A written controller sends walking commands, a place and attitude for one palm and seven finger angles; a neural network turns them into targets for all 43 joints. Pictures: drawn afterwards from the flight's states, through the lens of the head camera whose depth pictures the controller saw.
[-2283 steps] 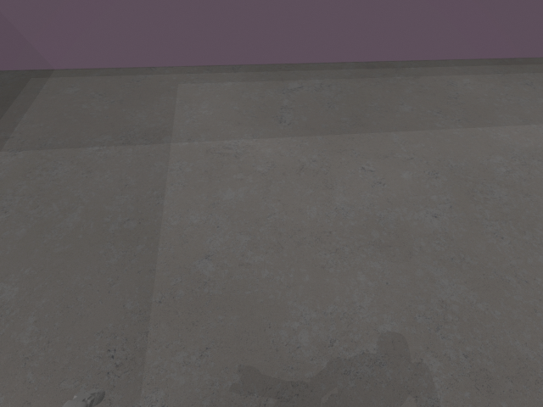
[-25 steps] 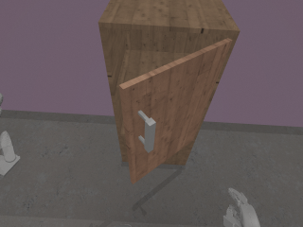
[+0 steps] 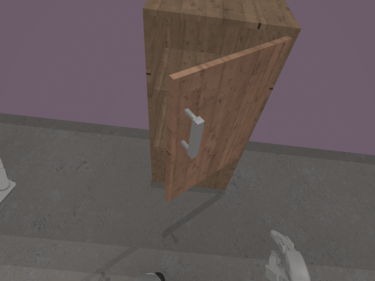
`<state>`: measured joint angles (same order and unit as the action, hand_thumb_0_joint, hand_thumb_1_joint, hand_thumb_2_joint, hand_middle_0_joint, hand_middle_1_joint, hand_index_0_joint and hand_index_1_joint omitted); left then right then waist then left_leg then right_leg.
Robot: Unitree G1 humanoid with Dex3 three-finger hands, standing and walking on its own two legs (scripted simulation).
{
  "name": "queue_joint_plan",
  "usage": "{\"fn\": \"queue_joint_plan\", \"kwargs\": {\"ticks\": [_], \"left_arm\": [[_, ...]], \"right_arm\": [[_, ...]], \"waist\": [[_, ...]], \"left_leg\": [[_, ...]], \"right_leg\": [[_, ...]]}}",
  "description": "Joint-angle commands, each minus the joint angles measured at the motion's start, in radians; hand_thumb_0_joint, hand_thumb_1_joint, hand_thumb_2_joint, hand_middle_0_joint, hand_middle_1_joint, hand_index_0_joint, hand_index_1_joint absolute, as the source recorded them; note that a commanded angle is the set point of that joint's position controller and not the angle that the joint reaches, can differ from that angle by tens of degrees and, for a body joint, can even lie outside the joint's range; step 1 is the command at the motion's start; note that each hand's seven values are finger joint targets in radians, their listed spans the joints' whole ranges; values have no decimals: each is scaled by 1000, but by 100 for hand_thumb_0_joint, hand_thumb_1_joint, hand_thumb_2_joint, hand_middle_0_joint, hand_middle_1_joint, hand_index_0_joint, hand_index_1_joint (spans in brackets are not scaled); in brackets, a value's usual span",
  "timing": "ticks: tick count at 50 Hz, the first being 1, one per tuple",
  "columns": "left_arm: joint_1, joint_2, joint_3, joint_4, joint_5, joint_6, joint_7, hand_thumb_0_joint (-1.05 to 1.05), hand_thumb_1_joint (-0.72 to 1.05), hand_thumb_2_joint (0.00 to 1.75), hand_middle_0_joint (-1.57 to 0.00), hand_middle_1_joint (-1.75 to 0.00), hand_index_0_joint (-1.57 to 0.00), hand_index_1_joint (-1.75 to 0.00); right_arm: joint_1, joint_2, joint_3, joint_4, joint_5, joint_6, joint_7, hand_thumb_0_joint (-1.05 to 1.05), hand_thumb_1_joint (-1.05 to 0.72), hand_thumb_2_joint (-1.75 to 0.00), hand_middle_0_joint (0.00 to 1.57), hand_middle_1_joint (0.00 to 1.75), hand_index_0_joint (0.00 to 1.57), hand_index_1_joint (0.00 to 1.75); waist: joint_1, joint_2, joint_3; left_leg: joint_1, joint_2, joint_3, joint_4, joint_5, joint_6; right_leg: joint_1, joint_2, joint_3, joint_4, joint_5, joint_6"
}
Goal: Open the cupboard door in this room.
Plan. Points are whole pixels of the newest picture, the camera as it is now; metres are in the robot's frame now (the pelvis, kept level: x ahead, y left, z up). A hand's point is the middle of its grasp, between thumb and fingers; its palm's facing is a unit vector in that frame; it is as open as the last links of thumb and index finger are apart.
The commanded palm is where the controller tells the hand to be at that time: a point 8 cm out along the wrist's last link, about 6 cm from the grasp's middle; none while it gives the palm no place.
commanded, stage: stop stepping back and stand still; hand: left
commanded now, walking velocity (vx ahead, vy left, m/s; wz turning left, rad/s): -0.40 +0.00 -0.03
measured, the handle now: (190, 134) +0.47 +0.03 +0.02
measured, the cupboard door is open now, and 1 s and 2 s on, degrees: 40 40 40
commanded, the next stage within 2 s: let the arm hang, fingers relaxed in 1.20 s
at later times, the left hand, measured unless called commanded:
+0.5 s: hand (25, 254) +0.12 +0.22 +0.17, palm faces +0.37 -0.83 -0.41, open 7.4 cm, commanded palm +0.05 +0.26 +0.18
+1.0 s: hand out of the picture +0.06 +0.24 +0.17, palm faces +0.33 -0.83 -0.46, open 7.4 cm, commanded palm +0.01 +0.28 +0.18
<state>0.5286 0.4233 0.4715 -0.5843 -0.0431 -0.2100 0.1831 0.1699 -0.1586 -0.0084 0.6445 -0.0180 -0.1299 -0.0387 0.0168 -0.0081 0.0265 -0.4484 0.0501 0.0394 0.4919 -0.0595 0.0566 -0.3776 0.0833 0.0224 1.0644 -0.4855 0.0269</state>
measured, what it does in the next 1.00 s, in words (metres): walks backwards: right foot, then left foot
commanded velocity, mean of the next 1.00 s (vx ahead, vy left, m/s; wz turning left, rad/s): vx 0.05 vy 0.03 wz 0.00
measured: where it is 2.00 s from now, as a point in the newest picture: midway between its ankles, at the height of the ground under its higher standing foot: outside the picture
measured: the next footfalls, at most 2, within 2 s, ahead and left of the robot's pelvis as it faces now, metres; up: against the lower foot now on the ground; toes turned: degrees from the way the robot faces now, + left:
right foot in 0.18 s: -0.15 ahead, -0.12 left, +0.00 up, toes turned -5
left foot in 0.34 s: +0.05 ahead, +0.06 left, +0.00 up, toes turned -4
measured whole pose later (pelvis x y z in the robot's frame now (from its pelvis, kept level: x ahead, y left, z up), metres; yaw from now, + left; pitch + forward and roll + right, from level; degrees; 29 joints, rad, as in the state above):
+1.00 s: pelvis -0.16 +0.00 +0.01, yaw -5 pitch -1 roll -2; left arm 0.58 0.41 0.40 -0.49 -0.03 -0.21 0.14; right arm 0.21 -0.17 0.04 0.62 -0.01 -0.16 -0.06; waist -0.01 0.00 0.00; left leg -0.30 0.01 0.01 0.46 -0.14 0.02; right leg -0.15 0.03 0.00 0.43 -0.26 0.00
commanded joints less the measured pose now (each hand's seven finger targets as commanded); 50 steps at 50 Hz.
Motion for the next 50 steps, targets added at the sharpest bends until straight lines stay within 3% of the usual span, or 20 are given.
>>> {"fn": "queue_joint_plan", "kwargs": {"ticks": [1, 6, 8, 9, 11, 13, 15, 18, 19, 21, 24, 25, 26, 27, 29, 31, 34, 38, 45, 50], "left_arm": [[-87, 142, 41, -223, -17, -53, 5, 0, 90, 90, -20, -30, -20, -30], [-5, 200, 97, -210, -42, -74, -24, 0, 90, 90, -20, -30, -20, -30], [52, 265, 156, -220, -43, -89, -27, 0, 90, 90, -20, -30, -20, -30], [48, 312, 201, -210, -44, -94, -17, 0, 90, 90, -20, -30, -20, -30], [31, 269, 166, -211, -28, -68, -19, 0, 90, 90, -20, -30, -20, -30], [48, 231, 155, -145, -31, -44, -14, 0, 90, 90, -20, -30, -20, -30], [-23, 206, 120, -98, -26, -34, -10, 0, 90, 90, -20, -30, -20, -30], [-47, 164, 57, 18, -16, -25, -15, 0, 90, 90, -20, -30, -20, -30], [-57, 175, 49, -23, -17, -29, -16, 0, 90, 90, -20, -30, -20, -30], [-61, 194, 66, -80, -8, -39, -18, 0, 90, 90, -20, -30, -20, -30], [7, 195, 91, -124, 1, -45, -17, 0, 90, 90, -20, -30, -20, -30], [41, 196, 93, -127, 1, -43, -20, 0, 90, 90, -20, -30, -20, -30], [60, 208, 101, -137, -2, -46, -21, 0, 90, 90, -20, -30, -20, -30], [23, 235, 132, -162, -6, -45, -13, 0, 90, 90, -20, -30, -20, -30], [-40, 191, 95, -90, 3, -63, -6, 0, 90, 90, -20, -30, -20, -30], [-100, 172, 69, -15, 19, -71, -2, 0, 90, 90, -20, -30, -20, -30], [-141, 137, 24, -9, 14, -69, -7, 0, 90, 90, -20, -30, -20, -30], [-56, 143, 34, -50, 8, -60, -24, 0, 90, 90, -20, -30, -20, -30], [14, 155, 71, -103, 3, -57, -18, 0, 90, 90, -20, -30, -20, -30], [-15, 132, 48, -46, 2, -47, -20, 0, 90, 90, -20, -30, -20, -30]], "right_arm": [[-76, -163, -48, -120, -4, -61, -13, 0, -90, -90, 20, 30, 20, 30], [-66, -148, -38, -127, -6, -33, 0, 0, -90, -90, 20, 30, 20, 30], [-81, -134, -21, -155, 3, -9, 3, 0, -90, -90, 20, 30, 20, 30], [-94, -134, -13, -156, 0, -3, 2, 0, -90, -90, 20, 30, 20, 30], [-96, -145, -16, -180, 23, -14, -10, 0, -90, -90, 20, 30, 20, 30], [-77, -133, 4, -175, 26, -7, -21, 0, -90, -90, 20, 30, 20, 30], [-49, -162, -5, -147, 27, -16, -31, 0, -90, -90, 20, 30, 20, 30], [-25, -200, -26, -143, 37, -33, -41, 0, -90, -90, 20, 30, 20, 30], [-34, -189, -17, -145, 26, -33, -40, 0, -90, -90, 20, 30, 20, 30], [-63, -179, -18, -146, 11, -46, -38, 0, -90, -90, 20, 30, 20, 30], [-68, -169, -24, -172, 10, -37, -38, 0, -90, -90, 20, 30, 20, 30], [-67, -160, -31, -181, 13, -29, -32, 0, -90, -90, 20, 30, 20, 30], [-57, -155, -40, -173, 12, -19, -27, 0, -90, -90, 20, 30, 20, 30], [-51, -175, -48, -156, 10, -9, -22, 0, -90, -90, 20, 30, 20, 30], [-14, -159, -30, -126, 13, -30, -25, 0, -90, -90, 20, 30, 20, 30], [-24, -148, -21, -123, 17, -45, -40, 0, -90, -90, 20, 30, 20, 30], [-20, -174, -36, -118, 17, -70, -52, 0, -90, -90, 20, 30, 20, 30], [-16, -164, -21, -139, 21, -68, -46, 0, -90, -90, 20, 30, 20, 30], [-45, -159, -13, -161, 15, -77, -39, 0, -90, -90, 20, 30, 20, 30], [-47, -156, -16, -160, 12, -61, -40, 0, -90, -90, 20, 30, 20, 30]], "waist": [[-26, 249, -179], [-7, 230, -241], [-7, 63, -198], [-1, -61, -194], [-5, -195, -156], [-25, -98, -134], [-50, 6, -121], [-38, 75, -125], [-42, 188, -126], [-23, 190, -63], [-14, 172, -37], [-19, 64, -35], [-21, -106, -9], [-13, -186, 19], [-42, -58, 23], [-31, -36, 24], [-23, 46, -19], [-17, 111, -102], [-16, 109, -94], [-27, 73, -42]], "left_leg": [[184, 215, -224, -371, -372, 37], [294, 121, -77, -255, -173, -61], [333, -5, 36, 48, -161, -90], [287, -30, 34, 213, -195, -94], [51, -51, -39, 383, -235, -69], [23, -35, -20, 237, -188, -55], [243, -52, -7, 62, 38, -33], [367, 78, -189, -19, 193, 41], [318, 115, -285, -109, 107, 63], [66, 154, -367, -330, -434, 57], [-78, 33, -186, -254, -536, -31], [-18, -36, -98, -63, -441, -62], [60, -79, -58, 237, -286, -79], [1, -83, -70, 438, -261, -84], [-65, -17, -93, 427, -261, -73], [34, -9, -45, 207, -244, -55], [290, -1, -72, -42, -70, -29], [285, 59, -151, -89, 139, -7], [157, 50, -146, -190, -254, -24], [185, 15, -107, -152, -298, -47]], "right_leg": [[80, 6, -65, -230, -80, -23], [211, -13, -84, -769, 76, -70], [63, -196, 66, -889, 241, -111], [-2, -320, 154, -889, 313, -139], [145, -313, 148, -714, 695, -155], [253, -297, 96, -631, 820, -135], [155, -225, 30, -570, 756, -64], [55, -90, -19, -486, 421, 19], [62, -67, -33, -435, 228, 10], [195, -53, -30, -419, -54, -21], [320, -65, -37, -653, -18, -68], [202, -131, 73, -771, -151, -102], [9, -285, 315, -924, -281, -167], [-49, -390, 427, -975, -223, -228], [73, -348, 266, -850, 135, -201], [117, -283, 155, -769, 312, -155], [75, -178, 97, -697, 302, -69], [173, -85, 13, -620, 379, -15], [231, -77, 14, -687, 226, -22], [135, -89, 52, -787, 131, -38]]}}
